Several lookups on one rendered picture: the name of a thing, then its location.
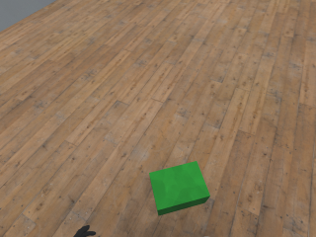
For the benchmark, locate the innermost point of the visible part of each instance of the carton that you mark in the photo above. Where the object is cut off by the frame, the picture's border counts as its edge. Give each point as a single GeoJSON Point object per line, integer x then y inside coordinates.
{"type": "Point", "coordinates": [178, 187]}

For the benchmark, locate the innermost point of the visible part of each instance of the robot left hand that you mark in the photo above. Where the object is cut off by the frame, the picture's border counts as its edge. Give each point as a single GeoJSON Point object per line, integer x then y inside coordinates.
{"type": "Point", "coordinates": [83, 232]}

